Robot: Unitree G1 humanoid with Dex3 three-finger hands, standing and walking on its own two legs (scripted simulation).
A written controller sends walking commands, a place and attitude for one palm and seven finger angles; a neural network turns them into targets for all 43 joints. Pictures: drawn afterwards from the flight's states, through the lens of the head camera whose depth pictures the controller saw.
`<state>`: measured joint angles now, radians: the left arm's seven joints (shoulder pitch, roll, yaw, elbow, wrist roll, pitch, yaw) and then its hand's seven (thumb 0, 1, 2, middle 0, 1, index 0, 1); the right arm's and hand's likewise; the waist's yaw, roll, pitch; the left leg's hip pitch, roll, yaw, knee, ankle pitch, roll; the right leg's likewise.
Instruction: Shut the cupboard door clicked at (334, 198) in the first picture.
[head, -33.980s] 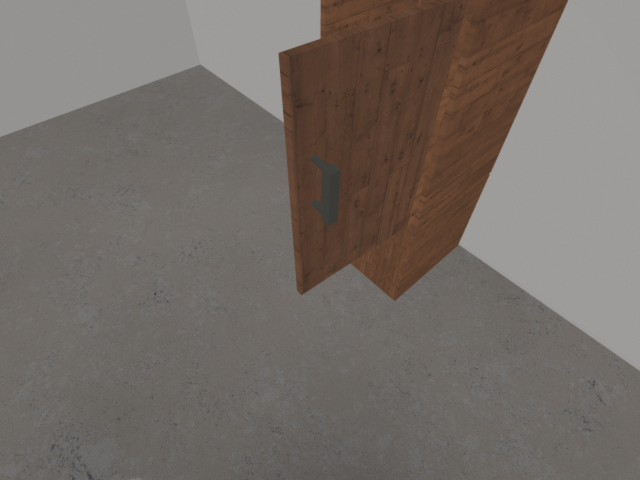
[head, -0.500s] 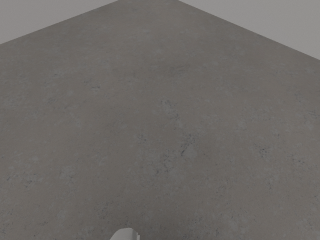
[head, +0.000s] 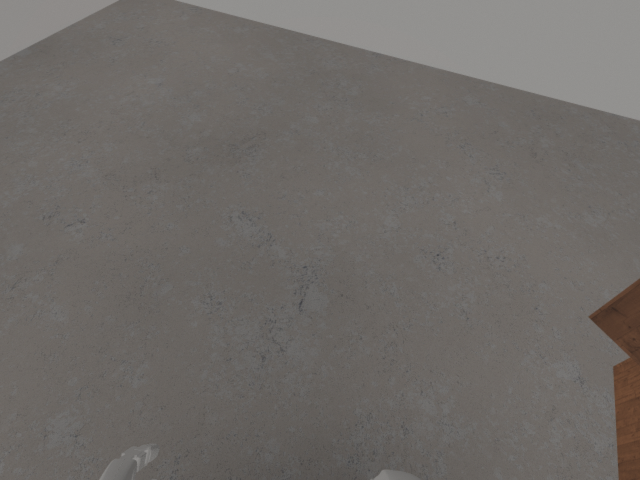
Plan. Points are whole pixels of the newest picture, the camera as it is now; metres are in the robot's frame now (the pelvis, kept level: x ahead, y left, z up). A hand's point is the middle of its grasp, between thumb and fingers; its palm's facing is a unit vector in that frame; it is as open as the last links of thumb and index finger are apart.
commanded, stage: turn to face it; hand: left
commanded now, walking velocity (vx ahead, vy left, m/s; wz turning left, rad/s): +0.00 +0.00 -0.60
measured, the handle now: out of the picture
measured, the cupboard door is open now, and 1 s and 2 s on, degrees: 53 53 53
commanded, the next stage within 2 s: take the last steps up to it in 1.62 s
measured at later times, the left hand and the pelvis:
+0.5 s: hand out of the picture +0.12 +0.18 -0.18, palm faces -0.21 -0.96 -0.20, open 7.4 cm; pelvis +0.01 +0.00 -0.01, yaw -16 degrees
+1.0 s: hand (258, 417) +0.23 +0.10 -0.16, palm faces -0.54 -0.79 -0.28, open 7.4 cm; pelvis +0.01 -0.01 -0.01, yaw -35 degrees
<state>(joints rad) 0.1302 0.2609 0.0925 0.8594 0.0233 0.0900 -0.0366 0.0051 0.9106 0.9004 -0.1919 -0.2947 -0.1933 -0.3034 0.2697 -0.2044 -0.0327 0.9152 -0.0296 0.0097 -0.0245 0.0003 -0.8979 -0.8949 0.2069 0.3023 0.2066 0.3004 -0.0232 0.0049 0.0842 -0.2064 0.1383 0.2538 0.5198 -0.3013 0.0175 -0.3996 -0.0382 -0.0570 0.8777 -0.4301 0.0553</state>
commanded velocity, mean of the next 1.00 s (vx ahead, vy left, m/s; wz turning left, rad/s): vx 0.00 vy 0.00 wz -0.60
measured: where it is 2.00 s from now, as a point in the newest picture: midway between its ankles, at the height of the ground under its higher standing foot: outside the picture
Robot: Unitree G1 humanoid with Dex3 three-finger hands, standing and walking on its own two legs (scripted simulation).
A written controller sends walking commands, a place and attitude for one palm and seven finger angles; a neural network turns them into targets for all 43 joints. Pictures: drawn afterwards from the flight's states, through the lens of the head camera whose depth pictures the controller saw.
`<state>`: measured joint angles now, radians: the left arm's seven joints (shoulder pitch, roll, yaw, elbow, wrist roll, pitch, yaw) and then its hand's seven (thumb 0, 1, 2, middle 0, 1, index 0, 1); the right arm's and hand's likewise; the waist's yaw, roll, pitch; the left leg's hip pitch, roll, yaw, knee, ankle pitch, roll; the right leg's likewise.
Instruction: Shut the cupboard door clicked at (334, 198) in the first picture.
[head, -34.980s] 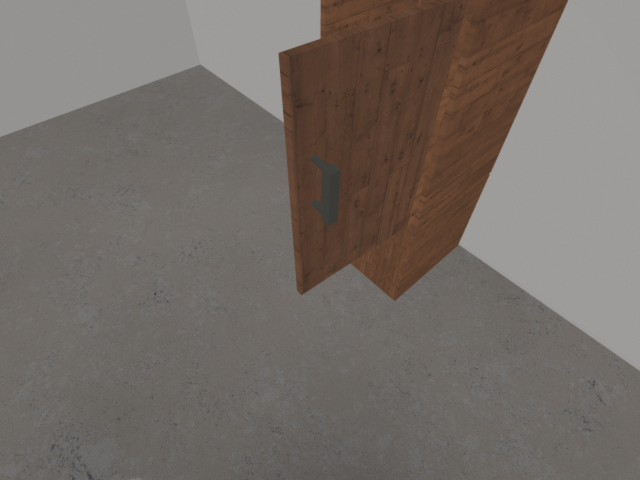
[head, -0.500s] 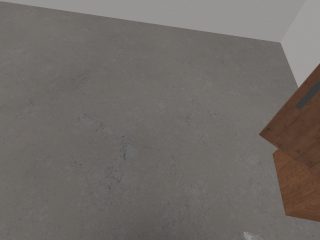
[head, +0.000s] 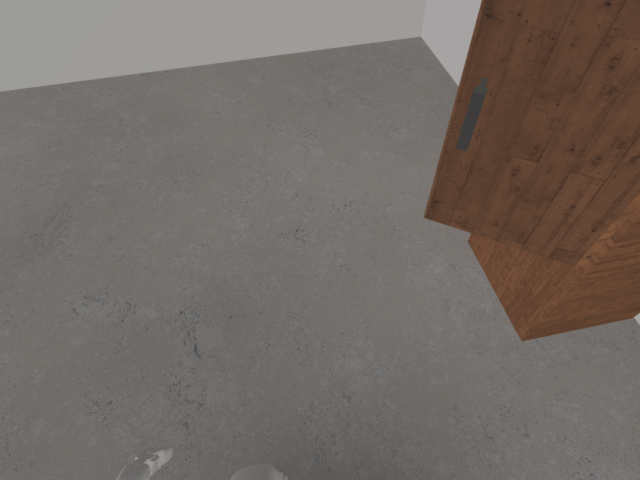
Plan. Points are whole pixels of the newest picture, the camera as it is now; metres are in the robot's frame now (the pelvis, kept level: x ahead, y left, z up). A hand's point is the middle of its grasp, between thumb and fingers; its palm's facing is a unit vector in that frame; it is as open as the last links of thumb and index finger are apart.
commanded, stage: turn to face it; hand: left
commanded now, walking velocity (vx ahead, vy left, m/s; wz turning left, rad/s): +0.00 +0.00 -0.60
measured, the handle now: (473, 114) +0.74 -0.26 +0.02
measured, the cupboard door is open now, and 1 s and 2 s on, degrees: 53 53 53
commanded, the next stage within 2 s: take the last steps up to it in 0.62 s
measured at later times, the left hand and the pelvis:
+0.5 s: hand (171, 462) +0.16 +0.24 -0.16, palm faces -0.23 -0.95 -0.19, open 7.4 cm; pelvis +0.02 +0.05 +0.02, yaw -16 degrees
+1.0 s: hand (210, 451) +0.18 +0.19 -0.17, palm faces -0.38 -0.91 -0.17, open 7.4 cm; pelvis +0.06 +0.03 +0.01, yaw -24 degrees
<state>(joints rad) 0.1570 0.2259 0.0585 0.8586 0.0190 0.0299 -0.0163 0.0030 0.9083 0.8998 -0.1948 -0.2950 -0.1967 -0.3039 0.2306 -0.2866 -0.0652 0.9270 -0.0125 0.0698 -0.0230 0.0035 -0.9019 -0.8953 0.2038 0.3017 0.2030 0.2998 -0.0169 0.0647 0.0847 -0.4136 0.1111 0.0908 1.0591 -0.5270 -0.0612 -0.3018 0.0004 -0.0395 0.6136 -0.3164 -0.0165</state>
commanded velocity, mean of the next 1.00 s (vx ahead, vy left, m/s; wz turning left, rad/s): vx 0.09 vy -0.05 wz -0.35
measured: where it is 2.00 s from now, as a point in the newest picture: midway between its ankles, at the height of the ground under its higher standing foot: (405, 455)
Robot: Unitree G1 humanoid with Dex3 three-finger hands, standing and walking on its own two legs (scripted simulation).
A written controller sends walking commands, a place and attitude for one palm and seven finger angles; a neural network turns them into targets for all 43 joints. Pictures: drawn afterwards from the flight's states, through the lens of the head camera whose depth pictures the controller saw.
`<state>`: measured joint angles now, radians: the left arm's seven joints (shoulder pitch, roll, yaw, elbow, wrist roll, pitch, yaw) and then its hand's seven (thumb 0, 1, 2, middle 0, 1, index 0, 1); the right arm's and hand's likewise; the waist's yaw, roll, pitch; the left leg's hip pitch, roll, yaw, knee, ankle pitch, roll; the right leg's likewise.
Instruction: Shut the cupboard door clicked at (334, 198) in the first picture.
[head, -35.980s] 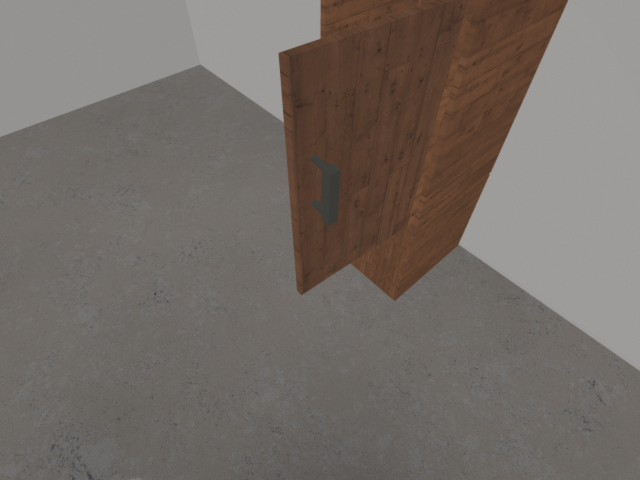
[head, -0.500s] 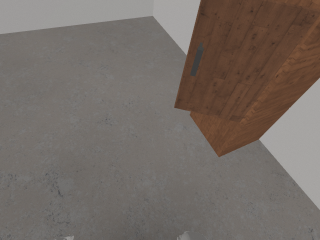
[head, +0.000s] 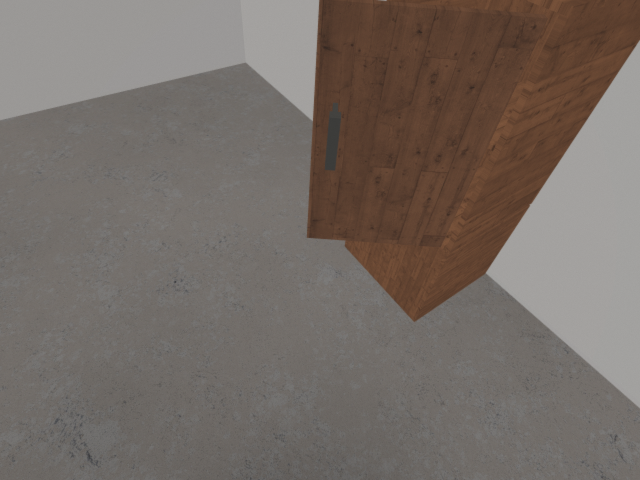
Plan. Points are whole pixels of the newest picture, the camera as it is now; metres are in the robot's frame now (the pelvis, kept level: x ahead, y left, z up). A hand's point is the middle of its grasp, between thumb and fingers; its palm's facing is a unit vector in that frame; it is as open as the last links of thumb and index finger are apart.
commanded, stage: take the last steps up to it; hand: left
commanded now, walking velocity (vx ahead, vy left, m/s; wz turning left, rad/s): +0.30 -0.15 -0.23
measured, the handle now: (332, 136) +0.74 +0.01 +0.01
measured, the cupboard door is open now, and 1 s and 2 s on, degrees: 53 53 53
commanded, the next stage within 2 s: come to a stop and stand still in 0.56 s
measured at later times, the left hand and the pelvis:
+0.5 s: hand (273, 371) +0.32 +0.09 -0.18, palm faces -0.20 -0.96 -0.18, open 7.4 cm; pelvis +0.17 -0.08 -0.02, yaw -7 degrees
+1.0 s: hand (298, 375) +0.31 +0.04 -0.17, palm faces -0.02 -0.98 -0.20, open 7.3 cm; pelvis +0.28 -0.13 +0.00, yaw -6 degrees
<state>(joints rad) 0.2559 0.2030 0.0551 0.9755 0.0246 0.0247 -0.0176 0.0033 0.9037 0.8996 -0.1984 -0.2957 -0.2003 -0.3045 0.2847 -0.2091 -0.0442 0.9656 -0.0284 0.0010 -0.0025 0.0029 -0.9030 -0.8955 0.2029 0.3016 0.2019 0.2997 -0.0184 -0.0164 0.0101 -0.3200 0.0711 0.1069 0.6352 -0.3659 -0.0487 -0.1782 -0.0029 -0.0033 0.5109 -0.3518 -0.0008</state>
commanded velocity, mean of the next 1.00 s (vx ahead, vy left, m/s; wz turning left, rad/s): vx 0.05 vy -0.05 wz -0.03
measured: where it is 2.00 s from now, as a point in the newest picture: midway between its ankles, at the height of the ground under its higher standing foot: outside the picture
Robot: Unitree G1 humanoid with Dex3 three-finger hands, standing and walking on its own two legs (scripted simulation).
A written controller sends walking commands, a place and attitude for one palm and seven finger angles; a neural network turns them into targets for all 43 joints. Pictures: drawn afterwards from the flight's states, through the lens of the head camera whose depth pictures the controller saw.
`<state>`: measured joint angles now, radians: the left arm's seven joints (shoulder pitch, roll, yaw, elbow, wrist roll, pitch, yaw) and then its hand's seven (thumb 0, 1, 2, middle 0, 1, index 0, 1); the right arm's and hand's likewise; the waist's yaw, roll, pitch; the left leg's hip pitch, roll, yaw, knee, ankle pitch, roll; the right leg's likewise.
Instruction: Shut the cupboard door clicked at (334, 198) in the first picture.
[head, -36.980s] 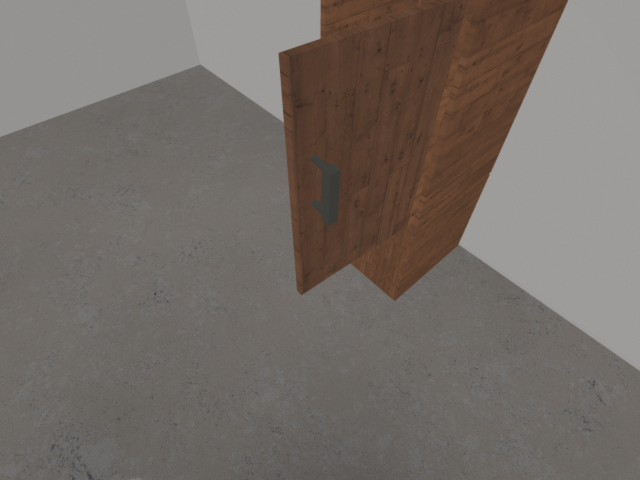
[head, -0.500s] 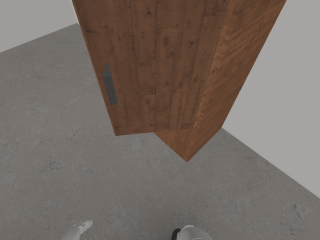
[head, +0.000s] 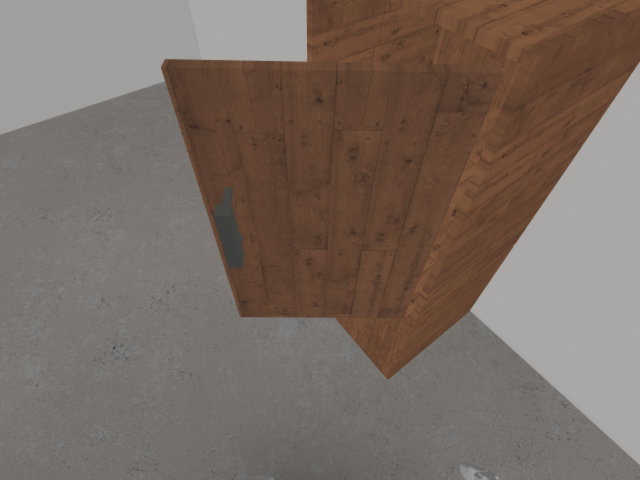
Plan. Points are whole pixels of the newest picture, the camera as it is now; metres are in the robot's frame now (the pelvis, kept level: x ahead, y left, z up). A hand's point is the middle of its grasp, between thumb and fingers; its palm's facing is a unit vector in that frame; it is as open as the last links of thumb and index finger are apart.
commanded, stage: come to a stop and stand still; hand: left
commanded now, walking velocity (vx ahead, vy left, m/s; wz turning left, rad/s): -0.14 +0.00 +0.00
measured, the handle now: (232, 228) +0.45 +0.18 +0.01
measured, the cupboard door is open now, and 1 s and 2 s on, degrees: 53 53 53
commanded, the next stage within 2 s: look again from close up in 1.46 s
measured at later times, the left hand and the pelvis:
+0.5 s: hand out of the picture +0.00 +0.16 -0.16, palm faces +0.06 -0.98 -0.20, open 7.4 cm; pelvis -0.05 -0.02 +0.01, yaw +2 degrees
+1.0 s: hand out of the picture -0.09 +0.19 -0.17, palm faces +0.04 -0.99 -0.15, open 7.4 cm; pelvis -0.06 +0.02 +0.01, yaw -1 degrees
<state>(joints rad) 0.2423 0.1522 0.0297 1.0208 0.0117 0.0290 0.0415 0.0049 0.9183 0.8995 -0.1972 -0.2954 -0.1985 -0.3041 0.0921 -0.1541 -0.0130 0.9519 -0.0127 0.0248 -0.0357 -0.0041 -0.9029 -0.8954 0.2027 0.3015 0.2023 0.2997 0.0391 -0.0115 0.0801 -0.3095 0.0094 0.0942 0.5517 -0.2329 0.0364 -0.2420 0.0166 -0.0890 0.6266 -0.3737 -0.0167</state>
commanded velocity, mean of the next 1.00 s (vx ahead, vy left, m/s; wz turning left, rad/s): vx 0.00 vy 0.00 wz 0.00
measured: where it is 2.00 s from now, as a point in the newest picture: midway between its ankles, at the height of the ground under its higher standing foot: outside the picture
